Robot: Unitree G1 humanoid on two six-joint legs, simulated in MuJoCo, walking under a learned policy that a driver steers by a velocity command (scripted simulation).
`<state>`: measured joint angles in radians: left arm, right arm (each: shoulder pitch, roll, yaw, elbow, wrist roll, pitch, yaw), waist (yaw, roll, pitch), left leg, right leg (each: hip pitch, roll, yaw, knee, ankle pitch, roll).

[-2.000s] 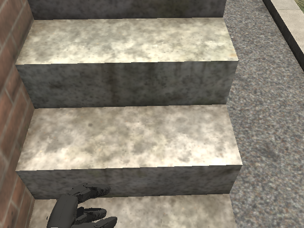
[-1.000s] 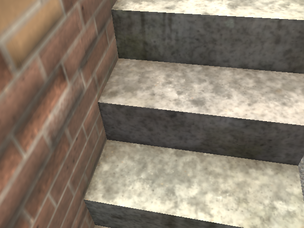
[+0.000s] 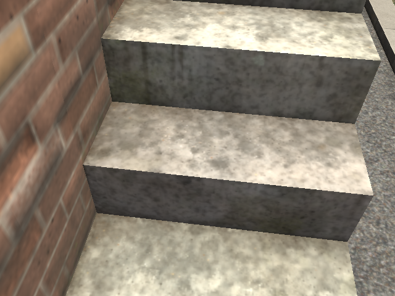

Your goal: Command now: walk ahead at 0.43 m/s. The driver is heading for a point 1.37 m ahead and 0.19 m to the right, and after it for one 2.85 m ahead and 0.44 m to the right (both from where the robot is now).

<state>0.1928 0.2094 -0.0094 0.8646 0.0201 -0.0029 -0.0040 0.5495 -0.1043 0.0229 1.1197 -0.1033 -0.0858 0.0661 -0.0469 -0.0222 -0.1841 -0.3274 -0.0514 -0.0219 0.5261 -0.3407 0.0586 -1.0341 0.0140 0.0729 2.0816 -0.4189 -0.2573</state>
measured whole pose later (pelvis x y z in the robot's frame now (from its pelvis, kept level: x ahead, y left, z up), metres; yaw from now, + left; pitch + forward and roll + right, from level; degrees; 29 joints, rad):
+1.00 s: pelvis +0.48 -0.01 +0.38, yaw -1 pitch +8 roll +2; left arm 0.07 0.16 0.00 0.87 0.00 -0.01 0.01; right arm 0.50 -0.07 0.03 1.10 -0.06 -0.04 0.16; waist -0.05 0.01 -0.17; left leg -0.45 -0.10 0.00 0.62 -0.31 0.07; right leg -1.37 -0.07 0.08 2.09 -0.24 -0.15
